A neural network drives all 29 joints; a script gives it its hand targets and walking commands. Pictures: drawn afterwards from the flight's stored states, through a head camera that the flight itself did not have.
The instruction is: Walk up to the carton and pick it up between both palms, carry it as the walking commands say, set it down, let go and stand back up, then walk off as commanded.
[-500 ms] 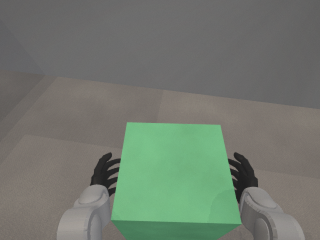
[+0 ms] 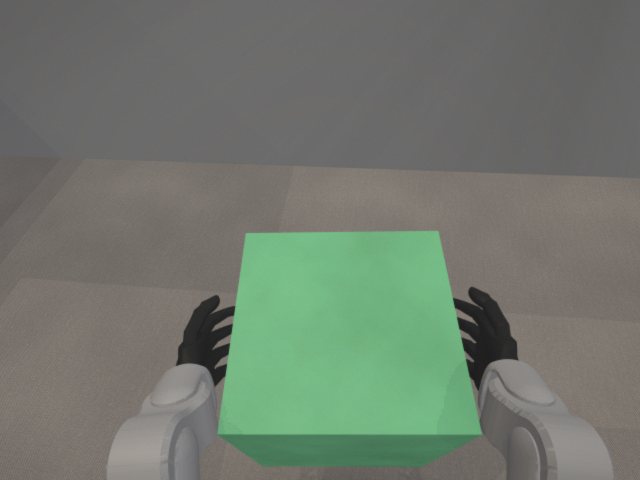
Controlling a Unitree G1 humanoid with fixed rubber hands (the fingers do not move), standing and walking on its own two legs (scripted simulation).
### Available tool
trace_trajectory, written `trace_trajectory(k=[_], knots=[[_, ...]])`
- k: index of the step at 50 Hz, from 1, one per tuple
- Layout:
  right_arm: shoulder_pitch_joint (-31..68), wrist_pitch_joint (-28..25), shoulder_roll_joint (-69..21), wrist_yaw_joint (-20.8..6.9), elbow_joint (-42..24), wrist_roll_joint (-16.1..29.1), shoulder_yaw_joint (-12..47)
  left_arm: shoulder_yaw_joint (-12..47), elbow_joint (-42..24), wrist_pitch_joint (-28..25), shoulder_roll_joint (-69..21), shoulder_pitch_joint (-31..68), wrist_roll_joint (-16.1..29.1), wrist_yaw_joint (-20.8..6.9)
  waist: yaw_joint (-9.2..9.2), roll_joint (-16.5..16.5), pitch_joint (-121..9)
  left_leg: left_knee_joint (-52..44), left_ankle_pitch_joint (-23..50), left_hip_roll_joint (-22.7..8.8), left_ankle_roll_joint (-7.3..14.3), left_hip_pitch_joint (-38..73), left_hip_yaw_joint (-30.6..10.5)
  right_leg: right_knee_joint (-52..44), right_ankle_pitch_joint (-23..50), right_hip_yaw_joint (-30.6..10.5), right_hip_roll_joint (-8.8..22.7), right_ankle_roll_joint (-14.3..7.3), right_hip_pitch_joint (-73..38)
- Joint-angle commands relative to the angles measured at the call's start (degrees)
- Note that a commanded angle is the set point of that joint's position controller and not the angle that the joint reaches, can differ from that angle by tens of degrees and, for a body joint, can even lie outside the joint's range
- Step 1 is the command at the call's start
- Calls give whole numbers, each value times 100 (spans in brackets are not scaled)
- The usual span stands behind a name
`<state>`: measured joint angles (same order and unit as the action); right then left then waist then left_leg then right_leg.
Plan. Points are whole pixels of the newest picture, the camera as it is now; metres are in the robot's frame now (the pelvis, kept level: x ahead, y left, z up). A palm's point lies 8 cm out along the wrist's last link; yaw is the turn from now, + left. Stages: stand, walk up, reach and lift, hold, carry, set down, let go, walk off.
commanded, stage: carry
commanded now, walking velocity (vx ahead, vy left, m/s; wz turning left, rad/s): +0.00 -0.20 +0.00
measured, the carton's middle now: (341, 360) +0.28 -0.01 +0.02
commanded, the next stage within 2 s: none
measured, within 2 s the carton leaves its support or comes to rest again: neither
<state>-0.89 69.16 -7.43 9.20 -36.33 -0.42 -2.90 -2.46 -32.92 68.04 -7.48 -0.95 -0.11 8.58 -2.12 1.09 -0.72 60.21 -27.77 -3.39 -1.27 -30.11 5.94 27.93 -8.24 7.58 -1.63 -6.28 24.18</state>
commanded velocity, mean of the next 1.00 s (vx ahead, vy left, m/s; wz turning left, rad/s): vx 0.00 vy -0.20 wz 0.00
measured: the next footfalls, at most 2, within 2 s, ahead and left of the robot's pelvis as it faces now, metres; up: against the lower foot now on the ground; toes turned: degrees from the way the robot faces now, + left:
left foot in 0.14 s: +0.00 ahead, +0.07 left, +0.00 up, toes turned +9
right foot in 0.52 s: +0.08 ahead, -0.29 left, +0.00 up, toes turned -5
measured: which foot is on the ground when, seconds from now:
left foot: up 0.00-0.12, down 0.14-0.52, up 0.54-0.94, down 0.96-1.00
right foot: down 0.00-0.16, up 0.18-0.50, down 0.52-0.96, up 0.98-1.00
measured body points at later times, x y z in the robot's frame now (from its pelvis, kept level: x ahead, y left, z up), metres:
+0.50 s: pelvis -0.02 -0.14 -0.01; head +0.01 -0.13 +0.44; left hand +0.23 +0.02 +0.08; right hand +0.24 -0.28 +0.08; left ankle -0.04 +0.07 -0.73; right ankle +0.04 -0.28 -0.72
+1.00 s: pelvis -0.05 -0.28 +0.00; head -0.08 -0.25 +0.45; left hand +0.18 -0.11 +0.08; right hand +0.20 -0.41 +0.10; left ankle -0.09 -0.19 -0.74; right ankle +0.03 -0.30 -0.72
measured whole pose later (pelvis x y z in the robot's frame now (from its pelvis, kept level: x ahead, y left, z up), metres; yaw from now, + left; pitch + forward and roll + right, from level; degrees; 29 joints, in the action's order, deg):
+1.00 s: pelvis -0.05 -0.28 +0.00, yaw +3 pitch +3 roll -1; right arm -1.0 69.6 -7.4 7.8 -29.7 -1.1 -2.3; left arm -2.9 -31.1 71.7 -7.5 -2.0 -2.8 8.5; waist -0.6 -3.4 -7.6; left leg 27.9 -17.1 -2.5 2.4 -13.5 8.9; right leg 28.5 -13.2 10.1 -6.2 1.3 24.2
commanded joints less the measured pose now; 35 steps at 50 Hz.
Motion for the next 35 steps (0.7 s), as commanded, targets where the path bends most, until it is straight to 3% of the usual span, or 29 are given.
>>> trace_trajectory(k=[1,2,3,4,5,6,7,8,9,10,11,13,15,16,20,22,23,24,25,26,27,28,30,31,35], knots=[[2019,-44,-4542,-1006,-362,1668,3891,3645,-886,-40,-4487,2110,1323,-812,272,-529,-2294,-1545,-161,133,165,591,-15,-1021,411,-1713,1676,-475,-1710],[1912,-6,-4441,-1028,-221,1611,3773,3704,-859,1,-4399,2179,1314,-788,241,-413,-2266,-2126,-74,162,199,959,53,-958,587,-1559,1589,-392,-1541],[1854,39,-4374,-1034,-94,1526,3690,3761,-852,44,-4330,2263,1344,-782,190,-436,-2114,-2867,238,193,225,1519,236,-1026,504,-1291,1392,-104,-1192],[1780,76,-4317,-1039,65,1466,3559,3799,-777,95,-4273,2318,1359,-759,121,-201,-2060,-3773,875,-4,256,2367,245,-990,465,-996,1204,272,-688],[1799,86,-4313,-1048,166,1426,3456,3875,-756,135,-4274,2467,1398,-759,69,375,-1881,-4183,1249,-702,367,3009,-565,-429,373,-766,950,478,75],[1773,95,-4212,-1044,196,1348,3379,3934,-795,185,-4322,2570,1430,-775,96,1754,-1651,-4326,2338,-1982,736,3320,-2157,542,-714,-330,425,703,1054],[1820,76,-4318,-1042,208,1373,3379,4001,-854,201,-4341,2834,1430,-764,99,2048,-1318,-4270,3471,-2697,1202,3105,-2702,1887,-2150,-387,272,621,1699],[1920,83,-4343,-1048,95,1386,3446,3991,-829,205,-4401,2950,1454,-756,124,1170,-1145,-4144,3471,-2663,1435,2861,-2225,2682,-2108,-875,375,582,1813],[2067,63,-4472,-1070,84,1367,3432,4114,-933,220,-4590,3239,1565,-790,100,1054,-1028,-4141,3312,-2529,1466,2541,-1862,3119,-1839,-1067,507,582,1765],[2209,50,-4454,-1087,92,1318,3358,4055,-747,234,-4664,3184,1505,-793,156,886,-972,-4107,3321,-2223,1260,2516,-1408,3409,-1490,-973,470,647,1825],[2414,19,-4515,-1098,-50,1374,3398,4034,-696,222,-4792,3139,1530,-809,193,509,-861,-4084,3340,-1979,1034,2418,-1146,3461,-1260,-967,457,670,1829],[2692,-51,-4596,-1057,-406,1483,3546,3985,-651,168,-4960,2982,1619,-840,207,372,-846,-3842,3913,-1634,809,2419,-775,3102,-1016,-684,376,789,1697],[2650,-78,-4550,-980,-652,1483,3536,3993,-756,144,-4956,2876,1700,-846,192,530,-984,-3581,4756,-1565,771,2403,-686,2750,-1005,-432,300,883,1355],[2553,-72,-4495,-946,-652,1440,3498,3959,-729,156,-4917,2784,1701,-847,186,629,-1117,-3529,4840,-1609,778,2355,-655,2535,-965,-370,344,910,1123],[1991,-23,-4293,-910,-479,1347,3326,4015,-929,210,-4636,2538,1710,-816,192,1575,-1596,-3275,4788,-1565,592,2389,-405,1466,-936,-190,418,884,337],[1847,4,-4329,-918,-364,1345,3367,3972,-910,217,-4553,2355,1660,-806,283,1654,-1955,-2693,4620,-1466,338,2587,-216,217,-483,-97,342,756,-208],[1745,6,-4358,-917,-314,1305,3397,3961,-919,212,-4538,2339,1669,-816,266,1271,-2129,-2191,4140,-1276,138,2353,-113,-396,-313,-198,381,697,-831],[1727,-5,-4374,-915,-352,1330,3474,3930,-982,176,-4491,2391,1675,-843,213,216,-2377,-1495,2604,-979,-128,1599,57,-552,1672,-958,1046,594,-1754],[1856,-5,-4499,-927,-512,1381,3652,3900,-1039,130,-4448,2517,1699,-873,157,-1608,-2334,-531,-866,-348,-394,-7,291,-390,3910,-2560,2359,70,-2681],[1990,22,-4546,-935,-480,1455,3792,3866,-963,119,-4500,2496,1740,-897,158,-1915,-2154,145,-1686,-224,-369,-438,67,-206,4185,-2501,2382,-359,-2585],[2136,-15,-4679,-943,-542,1506,3900,3792,-911,109,-4575,2415,1696,-946,196,-1385,-2213,513,-1495,-291,-287,-443,-92,-271,3623,-2076,2217,-391,-2556],[2395,-55,-4944,-980,-626,1634,4060,3694,-910,56,-4778,2363,1696,-979,259,-1191,-2134,859,-906,-281,-211,-435,-162,-392,2990,-1675,1829,-263,-2326],[2878,-143,-5220,-1043,-775,1861,4324,3570,-912,-106,-4990,2417,1641,-1016,235,-1363,-2084,1018,-231,-320,-102,-484,-276,-544,1458,-1336,1446,-131,-2103],[3069,-216,-5294,-1055,-1004,1984,4481,3492,-947,-198,-5099,2321,1605,-1027,244,-1467,-2158,1012,13,-320,-92,-496,-269,-564,1167,-1216,1356,-123,-2106],[2936,-314,-5166,-1002,-1055,1999,4560,3286,-751,-301,-5037,1898,1445,-1024,270,-1209,-2269,587,70,-163,-38,-189,-217,-915,52,-1263,1420,-209,-1990]])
